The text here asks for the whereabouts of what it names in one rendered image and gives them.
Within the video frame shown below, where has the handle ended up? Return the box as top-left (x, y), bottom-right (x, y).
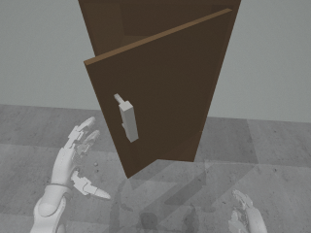
top-left (114, 94), bottom-right (139, 143)

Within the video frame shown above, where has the left robot forearm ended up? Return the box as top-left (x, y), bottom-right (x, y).
top-left (30, 183), bottom-right (74, 233)

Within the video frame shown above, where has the cupboard door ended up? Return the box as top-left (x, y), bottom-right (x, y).
top-left (84, 8), bottom-right (232, 179)

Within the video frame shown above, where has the robot right hand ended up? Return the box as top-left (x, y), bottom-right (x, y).
top-left (228, 189), bottom-right (267, 233)

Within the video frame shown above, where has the robot left hand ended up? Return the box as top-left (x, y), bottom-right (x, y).
top-left (51, 116), bottom-right (112, 201)

